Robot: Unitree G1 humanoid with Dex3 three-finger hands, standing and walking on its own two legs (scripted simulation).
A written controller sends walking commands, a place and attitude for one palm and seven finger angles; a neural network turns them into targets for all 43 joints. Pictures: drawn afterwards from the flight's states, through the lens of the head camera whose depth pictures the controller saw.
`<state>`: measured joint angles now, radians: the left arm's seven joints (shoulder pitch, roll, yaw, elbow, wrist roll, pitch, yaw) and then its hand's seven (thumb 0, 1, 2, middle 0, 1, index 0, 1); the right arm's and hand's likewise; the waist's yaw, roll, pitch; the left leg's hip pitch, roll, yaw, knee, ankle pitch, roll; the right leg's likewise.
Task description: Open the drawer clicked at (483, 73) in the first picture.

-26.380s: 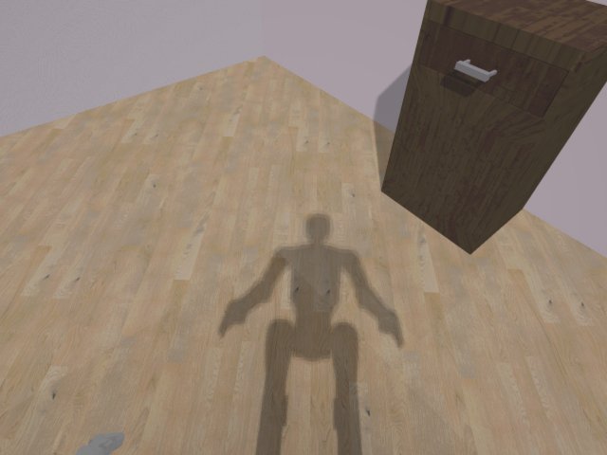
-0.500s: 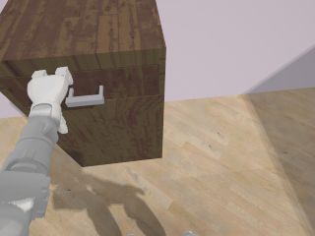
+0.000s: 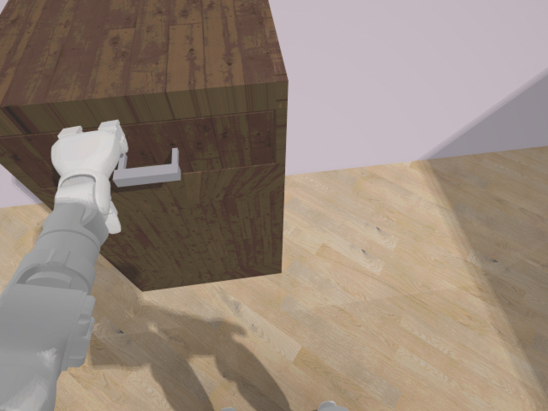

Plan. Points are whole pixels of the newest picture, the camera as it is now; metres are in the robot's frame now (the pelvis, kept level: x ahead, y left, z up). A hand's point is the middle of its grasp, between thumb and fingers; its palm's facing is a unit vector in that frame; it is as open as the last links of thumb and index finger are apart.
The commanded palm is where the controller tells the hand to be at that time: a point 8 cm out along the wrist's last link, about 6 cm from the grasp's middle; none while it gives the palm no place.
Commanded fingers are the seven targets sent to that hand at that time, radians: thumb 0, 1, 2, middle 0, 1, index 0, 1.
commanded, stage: re-aim the fingers above the handle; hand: left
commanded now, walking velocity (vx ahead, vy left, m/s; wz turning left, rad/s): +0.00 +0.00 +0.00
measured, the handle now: (148, 165) +0.53 +0.21 -0.01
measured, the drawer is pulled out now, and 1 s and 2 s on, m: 0.00 0.00 0.00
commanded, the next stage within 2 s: lower the fingers behind the handle in 0.86 s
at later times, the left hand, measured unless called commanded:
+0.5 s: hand (114, 181) +0.46 +0.24 +0.04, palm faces -0.14 -0.01 -0.99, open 13.8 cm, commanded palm +0.46 +0.23 +0.10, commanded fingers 0.00 -0.50 0.30 -0.30 -1.20 -0.30 -1.20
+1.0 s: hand (110, 178) +0.47 +0.25 +0.04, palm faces -0.11 -0.02 -0.99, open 13.8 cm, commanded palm +0.45 +0.24 +0.10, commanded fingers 0.00 -0.50 0.30 -0.30 -1.20 -0.30 -1.20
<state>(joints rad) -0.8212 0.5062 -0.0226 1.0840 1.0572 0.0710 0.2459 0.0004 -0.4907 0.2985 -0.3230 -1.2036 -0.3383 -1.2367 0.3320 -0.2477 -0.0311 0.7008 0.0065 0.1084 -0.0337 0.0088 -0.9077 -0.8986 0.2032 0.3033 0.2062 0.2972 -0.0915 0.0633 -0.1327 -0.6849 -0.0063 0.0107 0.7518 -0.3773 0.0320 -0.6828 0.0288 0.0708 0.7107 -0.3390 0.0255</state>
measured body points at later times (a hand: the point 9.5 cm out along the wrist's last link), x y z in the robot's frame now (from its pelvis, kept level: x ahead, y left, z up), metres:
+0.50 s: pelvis +0.00 -0.01 +0.00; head +0.09 -0.02 +0.44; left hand +0.46 +0.24 +0.09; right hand +0.04 -0.28 -0.13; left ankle -0.02 +0.10 -0.71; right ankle -0.01 -0.14 -0.71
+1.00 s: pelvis +0.01 -0.01 +0.00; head +0.10 -0.02 +0.45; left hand +0.47 +0.24 +0.10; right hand +0.04 -0.28 -0.13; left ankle -0.02 +0.10 -0.71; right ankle -0.01 -0.14 -0.71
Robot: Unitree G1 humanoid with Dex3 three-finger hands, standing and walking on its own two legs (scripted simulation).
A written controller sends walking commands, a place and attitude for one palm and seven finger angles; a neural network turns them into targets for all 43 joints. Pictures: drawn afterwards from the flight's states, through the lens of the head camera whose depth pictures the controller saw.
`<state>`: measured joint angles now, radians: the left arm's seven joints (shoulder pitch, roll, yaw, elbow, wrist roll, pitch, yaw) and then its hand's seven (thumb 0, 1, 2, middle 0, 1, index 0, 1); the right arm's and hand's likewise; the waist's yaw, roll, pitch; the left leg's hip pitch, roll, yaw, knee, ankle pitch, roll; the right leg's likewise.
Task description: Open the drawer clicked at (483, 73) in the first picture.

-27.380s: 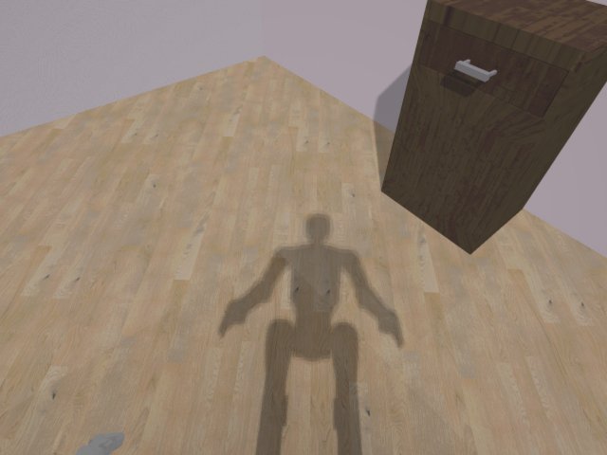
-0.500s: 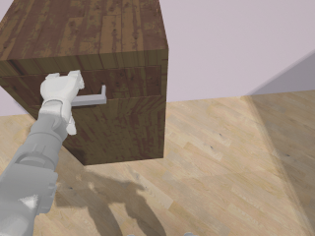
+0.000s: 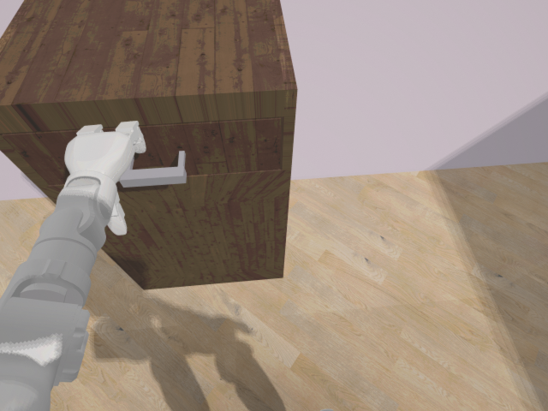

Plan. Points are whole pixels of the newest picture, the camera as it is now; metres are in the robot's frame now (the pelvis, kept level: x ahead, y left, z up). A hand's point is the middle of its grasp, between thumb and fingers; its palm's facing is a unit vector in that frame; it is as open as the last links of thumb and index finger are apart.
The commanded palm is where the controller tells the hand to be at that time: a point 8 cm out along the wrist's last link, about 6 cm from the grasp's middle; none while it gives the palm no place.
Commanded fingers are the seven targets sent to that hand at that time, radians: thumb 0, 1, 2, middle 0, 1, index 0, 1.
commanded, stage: lower the fingers behind the handle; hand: left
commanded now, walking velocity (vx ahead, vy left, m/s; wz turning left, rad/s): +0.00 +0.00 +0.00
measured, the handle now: (154, 167) +0.53 +0.21 -0.02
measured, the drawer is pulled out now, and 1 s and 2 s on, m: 0.00 0.00 0.00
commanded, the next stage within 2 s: lift the fingers back up to retry in 1.56 s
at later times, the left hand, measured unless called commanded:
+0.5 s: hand (133, 188) +0.46 +0.23 +0.01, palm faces -0.05 -0.01 -1.00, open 13.8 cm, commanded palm +0.44 +0.23 +0.06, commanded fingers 0.00 -0.50 0.30 -0.30 -1.20 -0.30 -1.20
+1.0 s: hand (137, 190) +0.47 +0.23 -0.01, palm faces -0.03 +0.01 -1.00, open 13.8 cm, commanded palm +0.45 +0.23 +0.03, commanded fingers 0.00 -0.50 0.30 -0.30 -1.20 -0.30 -1.20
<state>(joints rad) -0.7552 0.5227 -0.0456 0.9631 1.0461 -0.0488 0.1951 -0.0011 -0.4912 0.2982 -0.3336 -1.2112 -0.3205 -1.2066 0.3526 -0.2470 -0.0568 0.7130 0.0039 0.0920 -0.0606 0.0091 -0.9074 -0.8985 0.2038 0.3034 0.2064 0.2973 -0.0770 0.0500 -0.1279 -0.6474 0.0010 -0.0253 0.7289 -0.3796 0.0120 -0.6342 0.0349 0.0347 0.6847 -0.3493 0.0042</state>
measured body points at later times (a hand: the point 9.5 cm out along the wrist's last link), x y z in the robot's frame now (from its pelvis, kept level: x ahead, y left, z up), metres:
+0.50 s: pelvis -0.02 +0.01 -0.01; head +0.08 +0.01 +0.43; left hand +0.46 +0.23 +0.07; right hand +0.00 -0.26 -0.15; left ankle -0.03 +0.11 -0.71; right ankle -0.02 -0.13 -0.71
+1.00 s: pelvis -0.03 +0.00 -0.03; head +0.09 +0.00 +0.41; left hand +0.47 +0.23 +0.05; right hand -0.02 -0.28 -0.16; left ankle -0.03 +0.11 -0.71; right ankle -0.02 -0.13 -0.71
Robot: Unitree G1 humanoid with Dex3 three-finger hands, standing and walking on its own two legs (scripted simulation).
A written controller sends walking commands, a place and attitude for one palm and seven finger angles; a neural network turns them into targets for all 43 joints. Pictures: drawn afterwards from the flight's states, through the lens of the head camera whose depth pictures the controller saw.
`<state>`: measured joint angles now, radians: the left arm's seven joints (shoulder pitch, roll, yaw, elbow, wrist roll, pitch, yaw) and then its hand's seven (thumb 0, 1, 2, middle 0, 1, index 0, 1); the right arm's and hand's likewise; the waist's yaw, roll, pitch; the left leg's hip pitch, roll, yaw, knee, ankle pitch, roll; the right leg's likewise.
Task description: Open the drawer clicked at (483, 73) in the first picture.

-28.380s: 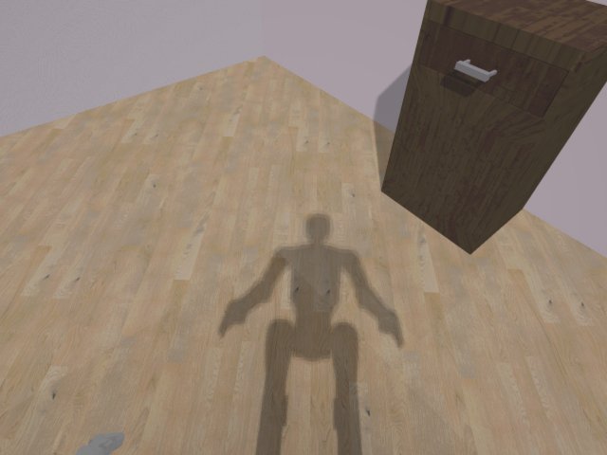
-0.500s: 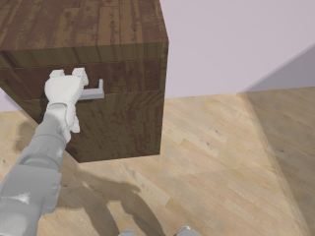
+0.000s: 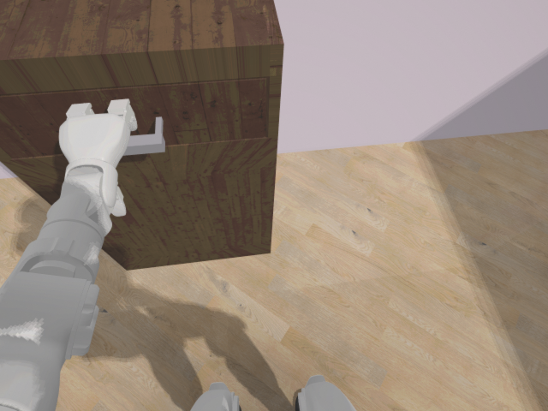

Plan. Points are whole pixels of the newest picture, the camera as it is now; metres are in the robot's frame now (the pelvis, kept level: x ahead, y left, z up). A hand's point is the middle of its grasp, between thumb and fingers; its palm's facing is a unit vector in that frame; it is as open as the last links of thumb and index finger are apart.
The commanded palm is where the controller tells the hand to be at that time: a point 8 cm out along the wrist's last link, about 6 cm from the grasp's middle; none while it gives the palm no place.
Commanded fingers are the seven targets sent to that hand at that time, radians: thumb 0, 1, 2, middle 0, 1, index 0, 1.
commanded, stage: lower the fingers behind the handle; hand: left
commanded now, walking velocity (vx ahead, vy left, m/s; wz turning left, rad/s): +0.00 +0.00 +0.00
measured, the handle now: (129, 135) +0.55 +0.22 +0.01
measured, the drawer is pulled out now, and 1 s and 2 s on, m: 0.00 0.00 0.00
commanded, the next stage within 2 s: lift the fingers back up to retry in 0.56 s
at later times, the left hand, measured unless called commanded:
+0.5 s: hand (110, 163) +0.49 +0.23 +0.02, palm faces -0.03 +0.02 -1.00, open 13.8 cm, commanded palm +0.47 +0.23 +0.04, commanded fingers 0.00 -0.50 0.30 -0.30 -1.20 -0.30 -1.20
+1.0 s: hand (100, 158) +0.49 +0.25 +0.03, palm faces -0.06 -0.03 -1.00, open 13.8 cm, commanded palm +0.48 +0.24 +0.09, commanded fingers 0.00 -0.50 0.30 -0.30 -1.20 -0.30 -1.20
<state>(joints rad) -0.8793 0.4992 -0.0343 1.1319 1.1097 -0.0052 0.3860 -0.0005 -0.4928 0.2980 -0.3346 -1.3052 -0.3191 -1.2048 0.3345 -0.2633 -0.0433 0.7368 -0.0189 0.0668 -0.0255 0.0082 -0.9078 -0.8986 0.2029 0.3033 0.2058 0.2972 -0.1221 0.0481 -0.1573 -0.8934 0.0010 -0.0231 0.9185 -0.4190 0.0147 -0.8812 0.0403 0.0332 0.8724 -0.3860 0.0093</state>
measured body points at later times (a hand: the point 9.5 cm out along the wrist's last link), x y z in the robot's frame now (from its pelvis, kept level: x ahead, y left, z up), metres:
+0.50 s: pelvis -0.01 +0.00 -0.01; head +0.11 +0.00 +0.42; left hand +0.49 +0.23 +0.07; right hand +0.00 -0.27 -0.14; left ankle +0.00 +0.11 -0.68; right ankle +0.01 -0.13 -0.68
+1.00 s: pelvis +0.00 +0.01 +0.00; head +0.11 +0.01 +0.44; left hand +0.49 +0.24 +0.08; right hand +0.00 -0.26 -0.12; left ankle +0.00 +0.11 -0.68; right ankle +0.01 -0.13 -0.68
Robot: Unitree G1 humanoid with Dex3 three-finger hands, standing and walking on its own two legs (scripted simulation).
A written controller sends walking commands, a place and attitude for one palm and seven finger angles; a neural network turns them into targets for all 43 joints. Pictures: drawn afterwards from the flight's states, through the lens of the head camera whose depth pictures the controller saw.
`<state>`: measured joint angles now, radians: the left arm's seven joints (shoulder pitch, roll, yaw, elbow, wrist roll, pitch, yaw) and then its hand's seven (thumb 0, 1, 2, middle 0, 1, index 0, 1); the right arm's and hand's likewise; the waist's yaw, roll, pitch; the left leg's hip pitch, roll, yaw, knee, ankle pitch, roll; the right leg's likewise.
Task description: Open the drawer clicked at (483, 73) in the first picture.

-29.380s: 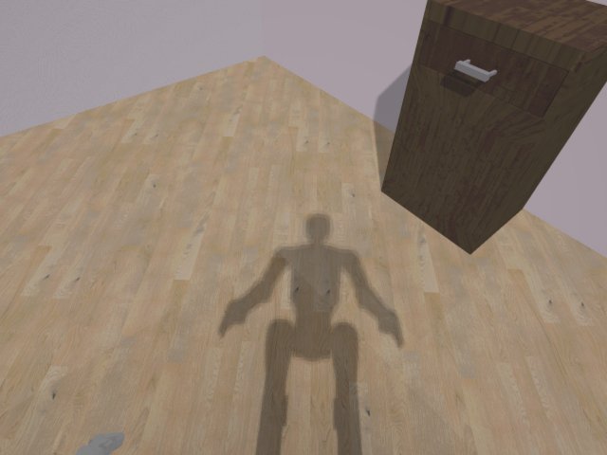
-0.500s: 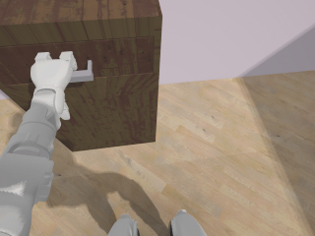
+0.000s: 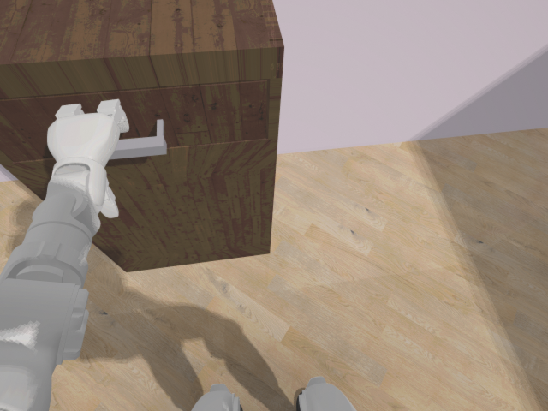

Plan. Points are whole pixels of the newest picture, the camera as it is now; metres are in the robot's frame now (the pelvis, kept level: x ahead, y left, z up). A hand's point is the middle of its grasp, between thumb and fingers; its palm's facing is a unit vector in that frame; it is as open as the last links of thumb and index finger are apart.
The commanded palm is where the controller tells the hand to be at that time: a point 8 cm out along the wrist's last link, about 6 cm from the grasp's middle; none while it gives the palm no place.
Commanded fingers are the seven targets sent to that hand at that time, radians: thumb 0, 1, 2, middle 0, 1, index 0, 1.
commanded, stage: lift the fingers back up to retry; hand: left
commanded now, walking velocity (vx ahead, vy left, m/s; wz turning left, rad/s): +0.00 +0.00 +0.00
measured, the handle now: (131, 138) +0.55 +0.21 +0.01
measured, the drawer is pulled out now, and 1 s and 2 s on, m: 0.00 0.00 0.00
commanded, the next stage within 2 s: re-aim the fingers above the handle in 0.44 s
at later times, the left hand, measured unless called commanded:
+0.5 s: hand (95, 151) +0.48 +0.24 +0.06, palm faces -0.08 -0.04 -1.00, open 13.9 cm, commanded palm +0.47 +0.23 +0.12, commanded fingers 0.00 -0.50 0.30 -0.30 -1.20 -0.30 -1.20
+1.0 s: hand (107, 146) +0.49 +0.22 +0.07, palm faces -0.06 -0.03 -1.00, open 13.8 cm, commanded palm +0.47 +0.23 +0.12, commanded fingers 0.00 -0.50 0.30 -0.30 -1.20 -0.30 -1.20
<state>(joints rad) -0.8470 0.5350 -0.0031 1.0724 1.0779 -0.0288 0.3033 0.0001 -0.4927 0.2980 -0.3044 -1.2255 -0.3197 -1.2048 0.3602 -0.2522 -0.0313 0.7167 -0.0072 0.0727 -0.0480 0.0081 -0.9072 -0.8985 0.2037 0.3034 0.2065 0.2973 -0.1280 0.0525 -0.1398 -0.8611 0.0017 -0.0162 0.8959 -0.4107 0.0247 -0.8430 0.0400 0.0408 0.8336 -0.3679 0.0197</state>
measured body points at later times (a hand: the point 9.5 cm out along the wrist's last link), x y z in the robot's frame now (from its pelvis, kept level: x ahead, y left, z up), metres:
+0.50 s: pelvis +0.03 +0.00 +0.02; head +0.11 -0.01 +0.47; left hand +0.48 +0.24 +0.11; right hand +0.09 -0.27 -0.11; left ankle +0.00 +0.10 -0.69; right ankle +0.01 -0.14 -0.69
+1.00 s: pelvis +0.02 -0.01 +0.02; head +0.10 -0.02 +0.46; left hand +0.48 +0.22 +0.12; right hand +0.05 -0.29 -0.11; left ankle +0.00 +0.10 -0.69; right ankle +0.01 -0.14 -0.69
